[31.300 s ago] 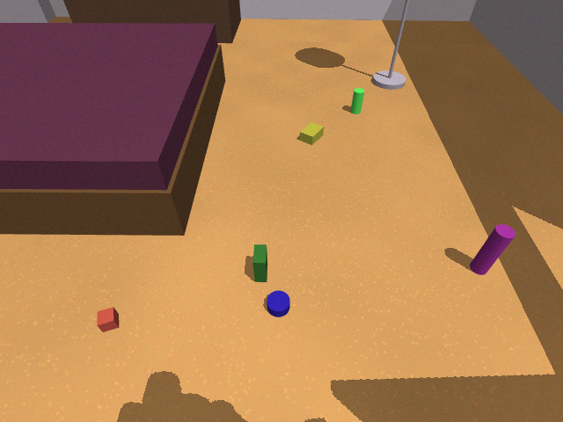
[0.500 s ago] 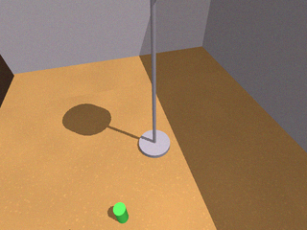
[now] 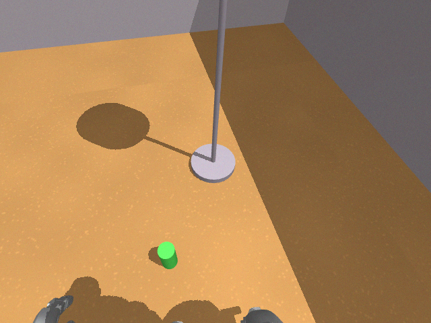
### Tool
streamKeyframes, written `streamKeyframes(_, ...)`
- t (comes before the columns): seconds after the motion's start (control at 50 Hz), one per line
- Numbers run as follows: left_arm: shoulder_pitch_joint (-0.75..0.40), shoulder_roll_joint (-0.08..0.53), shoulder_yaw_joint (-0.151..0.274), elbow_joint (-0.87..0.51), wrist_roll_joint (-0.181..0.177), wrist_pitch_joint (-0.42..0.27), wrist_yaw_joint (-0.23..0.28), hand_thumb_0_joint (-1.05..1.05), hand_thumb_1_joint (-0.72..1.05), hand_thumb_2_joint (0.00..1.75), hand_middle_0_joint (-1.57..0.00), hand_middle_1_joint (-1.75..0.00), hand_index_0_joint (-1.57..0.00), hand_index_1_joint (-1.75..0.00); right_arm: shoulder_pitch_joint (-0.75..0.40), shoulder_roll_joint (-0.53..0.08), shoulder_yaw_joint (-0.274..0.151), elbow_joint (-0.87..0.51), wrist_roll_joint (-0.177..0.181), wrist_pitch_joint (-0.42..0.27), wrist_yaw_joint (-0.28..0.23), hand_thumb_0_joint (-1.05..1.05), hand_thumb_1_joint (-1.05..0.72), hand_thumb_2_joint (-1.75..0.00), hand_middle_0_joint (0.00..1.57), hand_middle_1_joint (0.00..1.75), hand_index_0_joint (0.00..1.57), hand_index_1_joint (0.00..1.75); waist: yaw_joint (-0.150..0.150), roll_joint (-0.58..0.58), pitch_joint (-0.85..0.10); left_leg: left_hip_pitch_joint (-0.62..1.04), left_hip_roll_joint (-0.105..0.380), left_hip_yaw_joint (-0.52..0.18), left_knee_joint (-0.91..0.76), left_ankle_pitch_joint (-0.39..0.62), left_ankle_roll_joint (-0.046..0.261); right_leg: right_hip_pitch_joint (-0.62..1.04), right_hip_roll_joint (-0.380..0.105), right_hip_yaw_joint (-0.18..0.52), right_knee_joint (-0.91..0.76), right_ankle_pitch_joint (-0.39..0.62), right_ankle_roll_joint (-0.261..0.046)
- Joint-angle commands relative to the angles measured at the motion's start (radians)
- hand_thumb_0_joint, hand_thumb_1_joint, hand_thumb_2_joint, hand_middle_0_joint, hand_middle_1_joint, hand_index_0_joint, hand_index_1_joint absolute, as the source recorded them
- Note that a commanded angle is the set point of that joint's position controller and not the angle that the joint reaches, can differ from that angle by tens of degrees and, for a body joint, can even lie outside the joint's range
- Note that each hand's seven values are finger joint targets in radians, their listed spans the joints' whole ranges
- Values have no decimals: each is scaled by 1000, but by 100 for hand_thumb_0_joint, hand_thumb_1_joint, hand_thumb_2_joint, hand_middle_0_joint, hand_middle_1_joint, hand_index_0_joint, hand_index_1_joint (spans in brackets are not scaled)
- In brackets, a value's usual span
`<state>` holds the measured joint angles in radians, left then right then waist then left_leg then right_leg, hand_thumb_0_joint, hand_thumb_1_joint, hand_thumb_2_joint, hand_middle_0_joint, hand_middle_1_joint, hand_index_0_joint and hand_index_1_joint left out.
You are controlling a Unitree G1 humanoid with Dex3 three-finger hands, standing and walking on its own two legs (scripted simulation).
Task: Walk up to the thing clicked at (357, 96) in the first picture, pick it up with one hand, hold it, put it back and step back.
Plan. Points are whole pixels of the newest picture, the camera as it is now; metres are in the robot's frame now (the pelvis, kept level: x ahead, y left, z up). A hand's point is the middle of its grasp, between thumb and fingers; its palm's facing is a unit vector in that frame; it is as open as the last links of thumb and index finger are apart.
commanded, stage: step back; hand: left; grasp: from the side
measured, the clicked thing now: (168, 256) +0.44 +0.17 -0.68
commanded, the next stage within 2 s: none
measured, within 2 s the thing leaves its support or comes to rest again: neither
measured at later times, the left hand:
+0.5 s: hand out of the picture +0.00 +0.24 -0.13, palm faces -0.07 -0.91 -0.40, open 7.4 cm
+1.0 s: hand out of the picture -0.15 +0.25 -0.14, palm faces -0.07 -0.91 -0.41, open 7.4 cm
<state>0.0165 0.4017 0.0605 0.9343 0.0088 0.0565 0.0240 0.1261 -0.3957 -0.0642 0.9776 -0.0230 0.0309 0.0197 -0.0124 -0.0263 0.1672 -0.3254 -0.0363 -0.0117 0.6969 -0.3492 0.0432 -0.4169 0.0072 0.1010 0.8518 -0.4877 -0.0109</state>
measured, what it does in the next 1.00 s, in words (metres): walks backwards: right foot, then left foot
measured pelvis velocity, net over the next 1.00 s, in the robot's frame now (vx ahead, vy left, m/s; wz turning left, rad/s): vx -0.26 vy -0.02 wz -0.09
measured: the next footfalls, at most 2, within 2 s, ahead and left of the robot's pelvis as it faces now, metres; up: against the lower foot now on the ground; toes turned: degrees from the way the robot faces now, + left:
right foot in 0.34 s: -0.06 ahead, -0.13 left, +0.00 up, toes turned -1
left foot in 0.66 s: -0.11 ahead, +0.12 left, +0.00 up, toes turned -4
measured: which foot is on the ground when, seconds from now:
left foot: down 0.00-0.36, up 0.38-0.64, down 0.66-1.00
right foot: up 0.00-0.32, down 0.34-0.68, up 0.70-0.98, down 1.00-1.00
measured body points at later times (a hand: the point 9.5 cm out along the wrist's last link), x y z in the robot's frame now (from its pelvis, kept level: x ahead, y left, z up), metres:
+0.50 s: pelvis -0.11 -0.02 +0.01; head -0.06 -0.04 +0.45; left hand +0.00 +0.29 -0.10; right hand -0.03 -0.34 -0.12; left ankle -0.10 +0.12 -0.64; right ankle -0.10 -0.13 -0.72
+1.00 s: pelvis -0.26 -0.02 -0.01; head -0.20 -0.03 +0.44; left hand -0.15 +0.29 -0.12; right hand -0.14 -0.34 -0.11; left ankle -0.15 +0.12 -0.72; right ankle -0.29 -0.15 -0.72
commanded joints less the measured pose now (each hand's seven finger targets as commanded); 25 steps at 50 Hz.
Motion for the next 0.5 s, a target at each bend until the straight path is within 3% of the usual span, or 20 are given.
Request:
streamKeyframes(0.0, 85, 167, 38, -64, -8, -4, 26, 0, 90, 90, -20, -30, -20, -30, -53, -254, -61, -121, -14, -23, -38, 0, -90, -90, 20, 30, 20, 30, 37, 150, -217, 165, 297, -298, -251, 655, 154, -96, 89, 122, 363, -72, -31)
streamKeyframes(0.02, 108, 165, 38, -61, -10, -4, 22, 0, 90, 90, -20, -30, -20, -30, -58, -236, -55, -135, -15, -25, -43, 0, -90, -90, 20, 30, 20, 30, 44, 167, -213, 153, 282, -271, -244, 632, 159, -93, 87, 104, 383, -37, -22)
streamKeyframes(0.04, 118, 173, 44, -66, -3, -4, 18, 0, 90, 90, -20, -30, -20, -30, -45, -227, -56, -146, -11, -27, -48, 0, -90, -90, 20, 30, 20, 30, 37, 167, -221, 165, 292, -273, -242, 604, 181, -82, 79, 84, 406, -26, -12)
streamKeyframes(0.08, 119, 177, 52, -88, 6, -10, 13, 0, 90, 90, -20, -30, -20, -30, 7, -208, -57, -152, -9, -28, -50, 0, -90, -90, 20, 30, 20, 30, 17, 122, -230, 229, 283, -263, -233, 613, 191, -91, 80, 79, 384, -29, 13)
streamKeyframes(0.12, 98, 171, 55, -111, 6, -14, 10, 0, 90, 90, -20, -30, -20, -30, 41, -212, -61, -157, -5, -28, -55, 0, -90, -90, 20, 30, 20, 30, -11, 113, -218, 263, 308, -264, -220, 624, 223, -102, 66, 70, 315, -51, 29)
streamKeyframes(0.16, 95, 163, 56, -134, 4, -22, 6, 0, 90, 90, -20, -30, -20, -30, 71, -219, -62, -159, -4, -27, -57, 0, -90, -90, 20, 30, 20, 30, -29, 126, -239, 331, 313, -253, -191, 633, 231, -97, 45, 46, 175, -57, 35)
streamKeyframes(0.24, 167, 147, 64, -115, 6, -33, -5, 0, 90, 90, -20, -30, -20, -30, 37, -239, -56, -186, -3, -16, -50, 0, -90, -90, 20, 30, 20, 30, -13, 170, -276, 255, 284, -210, -160, 537, 186, 69, 18, -46, -118, 12, 18)
streamKeyframes(0.28, 249, 139, 69, -79, 14, -37, -7, 0, 90, 90, -20, -30, -20, -30, 3, -249, -55, -192, 8, -3, -46, 0, -90, -90, 20, 30, 20, 30, 31, 161, -279, 116, 262, -181, -124, 428, 138, 240, 22, -99, -359, 209, -9)
streamKeyframes(0.3, 279, 156, 75, -75, 24, -43, -5, 0, 90, 90, -20, -30, -20, -30, -6, -228, -45, -192, 16, 1, -42, 0, -90, -90, 20, 30, 20, 30, 45, 130, -266, 15, 239, -167, -104, 315, 86, 304, -3, -53, -402, 273, -34)
streamKeyframes(0.32, 267, 226, 92, -93, 38, -49, -6, 0, 90, 90, -20, -30, -20, -30, 2, -190, -34, -203, 20, 2, -37, 0, -90, -90, 20, 30, 20, 30, 33, -59, -236, -162, 125, -114, 24, 111, 16, 338, -162, 218, -456, 266, -98)
streamKeyframes(0.34, 190, 336, 113, -127, 27, -42, -10, 0, 90, 90, -20, -30, -20, -30, -54, -168, -40, -212, 24, 5, -48, 0, -90, -90, 20, 30, 20, 30, 73, -283, -163, -174, -66, -26, 291, -242, -36, 113, -393, 464, -561, 301, -292)
streamKeyframes(0.36, 130, 336, 112, -173, 38, -52, -6, 0, 90, 90, -20, -30, -20, -30, -50, -204, -55, -197, 13, 11, -54, 0, -90, -90, 20, 30, 20, 30, 57, -225, -94, -130, -43, -155, 482, -279, -50, -17, -443, 522, -565, 366, -334)
streamKeyframes(0.38, 86, 257, 96, -183, 15, -54, -1, 0, 90, 90, -20, -30, -20, -30, -2, -202, -49, -169, 20, 12, -50, 0, -90, -90, 20, 30, 20, 30, 18, -90, -79, -122, -66, -195, 537, -201, -45, -3, -349, 354, -512, 467, -282)
streamKeyframes(0.4, 42, 227, 85, -192, 19, -54, 5, 0, 90, 90, -20, -30, -20, -30, 46, -187, -44, -152, 31, 7, -48, 0, -90, -90, 20, 30, 20, 30, -19, -70, -85, -145, -89, -184, 556, -147, -45, 47, -273, 225, -463, 579, -239)
streamKeyframes(0.42, 21, 221, 88, -202, 24, -53, 6, 0, 90, 90, -20, -30, -20, -30, 75, -183, -38, -143, 36, 1, -52, 0, -90, -90, 20, 30, 20, 30, -29, -105, -108, -162, -100, -161, 552, -125, -49, 92, -246, 162, -434, 617, -212)
streamKeyframes(0.48, 94, 177, 81, -215, 29, -50, 11, 0, 90, 90, -20, -30, -20, -30, 77, -179, -23, -159, 33, -10, -54, 0, -90, -90, 20, 30, 20, 30, 28, -117, -172, -184, -58, -121, 375, -146, -61, 296, -216, 110, -369, 701, -196)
